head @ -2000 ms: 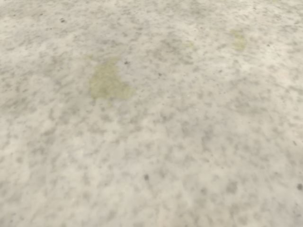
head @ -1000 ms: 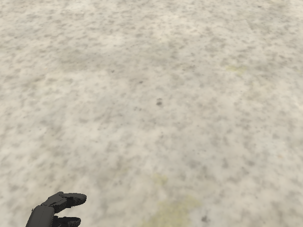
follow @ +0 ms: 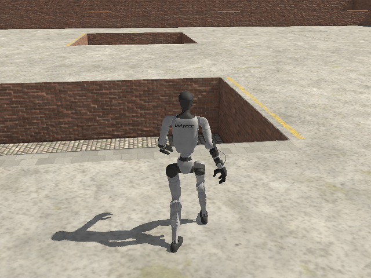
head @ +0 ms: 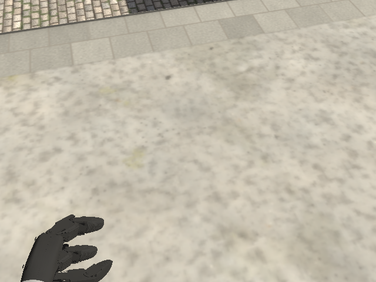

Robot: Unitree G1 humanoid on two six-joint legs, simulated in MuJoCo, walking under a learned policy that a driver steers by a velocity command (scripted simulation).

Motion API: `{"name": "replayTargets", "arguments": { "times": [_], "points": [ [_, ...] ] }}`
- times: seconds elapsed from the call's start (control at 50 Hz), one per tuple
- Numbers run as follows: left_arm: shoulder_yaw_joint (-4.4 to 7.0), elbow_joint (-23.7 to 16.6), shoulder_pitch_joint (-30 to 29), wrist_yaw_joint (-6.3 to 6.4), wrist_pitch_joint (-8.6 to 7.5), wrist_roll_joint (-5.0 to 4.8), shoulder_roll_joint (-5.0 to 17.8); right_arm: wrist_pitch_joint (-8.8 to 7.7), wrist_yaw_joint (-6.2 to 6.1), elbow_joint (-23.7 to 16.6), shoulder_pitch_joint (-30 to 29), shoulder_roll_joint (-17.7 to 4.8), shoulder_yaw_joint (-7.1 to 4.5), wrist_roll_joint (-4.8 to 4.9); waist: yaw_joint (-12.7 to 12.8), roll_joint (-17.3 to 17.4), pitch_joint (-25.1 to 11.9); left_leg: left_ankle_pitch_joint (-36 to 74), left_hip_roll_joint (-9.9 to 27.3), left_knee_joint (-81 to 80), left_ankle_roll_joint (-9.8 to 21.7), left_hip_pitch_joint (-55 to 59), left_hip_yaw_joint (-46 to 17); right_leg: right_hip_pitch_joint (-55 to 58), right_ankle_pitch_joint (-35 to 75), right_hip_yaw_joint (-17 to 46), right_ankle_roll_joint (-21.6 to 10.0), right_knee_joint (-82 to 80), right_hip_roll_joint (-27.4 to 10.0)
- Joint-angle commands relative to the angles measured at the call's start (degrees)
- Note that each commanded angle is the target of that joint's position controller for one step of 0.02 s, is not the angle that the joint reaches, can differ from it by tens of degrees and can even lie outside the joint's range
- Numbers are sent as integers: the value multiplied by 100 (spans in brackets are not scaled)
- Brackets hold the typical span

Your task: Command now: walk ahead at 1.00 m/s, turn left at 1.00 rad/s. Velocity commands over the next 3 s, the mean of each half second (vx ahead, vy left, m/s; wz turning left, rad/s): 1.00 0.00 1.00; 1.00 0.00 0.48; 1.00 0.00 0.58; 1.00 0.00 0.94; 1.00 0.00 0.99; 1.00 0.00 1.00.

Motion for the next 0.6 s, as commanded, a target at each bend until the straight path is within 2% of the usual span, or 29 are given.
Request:
{"name": "replayTargets", "arguments": {
  "times": [0.02,0.04,0.06,0.08,0.1,0.12,0.14,0.16,0.2,0.26,0.28,0.3,0.34,0.36,0.38,0.4,0.42,0.44,0.46,0.48,0.5,0.52,0.54,0.56,0.6],
  "points": [
    [608,425,2968,256,-70,0,1388,-145,10,-525,-1017,-1099,-245,-67,2079,26,-1550,5157,637,3146,-138,-2475,-300,4923,-1098,-105,-215,173,53],
    [715,602,3776,341,-109,236,1765,-201,-23,-775,-1007,-73,10,-15,2065,-1400,-2152,557,78,5264,-205,-3920,271,6235,-3089,1772,-439,-277,-1574],
    [766,484,2966,250,-95,250,1926,-168,-55,-1053,-453,-79,136,152,1281,-2689,-2631,-152,115,6120,-260,-4879,753,6157,-3906,4779,-852,-1584,-2485],
    [672,299,2147,211,-60,205,1218,-53,-98,-827,-868,-464,101,-53,1242,-1436,-1580,555,677,6206,-241,-5149,937,5172,-4599,4170,-886,-1750,-2136],
    [573,348,1879,186,-42,165,829,20,-17,-818,-1194,-535,77,-148,1190,-677,-925,946,943,5958,-292,-5095,1125,4386,-3882,3083,-878,-1653,-1876],
    [538,494,1905,163,-44,194,680,90,73,-831,-1426,-464,78,-191,1144,-221,-560,1012,1120,5797,-330,-4999,1214,3859,-2943,2307,-811,-1678,-1655],
    [503,727,2101,168,-85,173,626,156,177,-960,-1596,-288,112,-230,1068,-255,-316,984,1265,5719,-349,-4986,1205,3483,-2355,1692,-782,-1738,-1527],
    [474,937,2260,121,-137,139,507,237,252,-1059,-1707,-98,172,-214,988,-360,-117,957,1380,5675,-365,-5009,1239,3230,-1879,1214,-699,-1827,-1461],
    [440,1200,2415,19,-259,-5,385,344,327,-1323,-2024,143,263,-204,853,-390,52,1122,1548,5550,-354,-5309,1295,3129,-885,431,-562,-2018,-1446],
    [434,1304,2172,-17,-393,-17,449,370,402,-1692,-2567,120,327,-192,628,-501,257,1913,1574,4758,-366,-5200,1543,2796,595,-839,-432,-2301,-1212],
    [439,1353,2130,0,-393,-4,464,389,420,-1687,-2661,77,322,-152,622,-430,280,2149,1449,4454,-342,-5092,1745,2818,810,-1294,-372,-2388,-933],
    [447,1386,2232,6,-420,8,603,386,463,-1835,-2895,99,362,-159,605,-426,501,2274,1508,3818,-283,-4984,1956,2756,1304,-1509,-368,-2455,-1029],
    [470,1547,2487,48,-402,-5,711,367,532,-1895,-3344,135,405,-199,716,-198,745,2426,1277,2852,-95,-4528,2547,2931,2306,-1997,-280,-2573,-873],
    [493,1555,2611,76,-371,-2,833,353,526,-1828,-3336,96,389,-180,715,-214,612,2401,1009,2606,8,-4143,2820,3170,3561,-2119,-247,-2389,-823],
    [532,1542,2673,120,-326,-7,1037,340,500,-1751,-3125,20,357,-172,541,-397,395,2270,791,2462,99,-3767,2924,3480,4988,-2162,-251,-1981,-927],
    [581,1517,2710,164,-255,-27,1244,330,452,-1619,-2758,-108,298,-153,318,-567,89,2025,586,2403,170,-3329,2993,3729,6057,-2151,-210,-1349,-1021],
    [636,1460,2575,190,-158,-12,1459,319,382,-1407,-1963,-301,200,-140,-132,-670,-363,1730,411,2411,266,-2496,2926,3732,6664,-2098,-241,-282,-1148],
    [673,1316,2256,197,-68,-4,1567,311,292,-1052,-773,-534,58,-123,-653,-756,-860,1473,305,2299,421,-1255,2696,3323,6720,-1942,-339,1117,-1260],
    [673,1200,2045,163,-6,32,1468,305,155,-659,220,-791,-139,-99,-976,-406,-1259,1339,368,1710,620,323,2142,2241,4722,-1863,-297,3041,-1051],
    [527,989,2016,41,8,118,778,378,9,-662,-323,-1187,-307,54,-280,1034,-818,1259,1166,1427,830,757,683,541,-1690,-1839,-128,5194,96],
    [471,249,2205,44,-98,-16,761,471,11,-1032,-589,-1695,-362,-175,180,1342,-1838,966,2261,424,1948,2157,-2382,-1298,-2670,-709,72,6518,539],
    [428,143,1670,38,-258,5,926,480,-73,-1031,-271,-1481,-374,-181,-46,258,-1776,378,2406,-412,1805,1855,-2951,-1612,-2197,-21,26,6153,231],
    [383,178,1555,42,-332,-20,889,409,-119,-844,-407,-1211,-329,-142,210,-174,-859,524,2310,-716,1619,920,-2673,-1593,-1937,29,-5,5474,1],
    [344,255,1496,67,-308,42,804,291,-155,-735,-571,-984,-257,-127,533,-523,-338,1097,2092,-753,1413,-21,-2078,-1223,-1907,-13,12,4921,-215],
    [304,433,1838,64,-68,234,734,64,-211,-738,-923,-603,-79,-94,1021,-600,-103,1978,1716,-760,1201,-1369,-1143,-355,-2022,-51,125,4226,-462]
  ]
}}
Next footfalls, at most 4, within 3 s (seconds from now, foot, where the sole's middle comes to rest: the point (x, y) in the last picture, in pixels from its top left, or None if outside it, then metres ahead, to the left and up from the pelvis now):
0.02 right None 0.22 -0.17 -0.75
0.48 left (138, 248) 0.57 0.13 -0.75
0.88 right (102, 148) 1.03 0.26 -0.75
1.34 left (2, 125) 1.21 0.70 -0.75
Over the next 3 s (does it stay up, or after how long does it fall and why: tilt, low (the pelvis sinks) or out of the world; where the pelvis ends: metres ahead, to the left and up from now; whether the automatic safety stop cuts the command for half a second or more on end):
stays up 1.13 1.91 -0.02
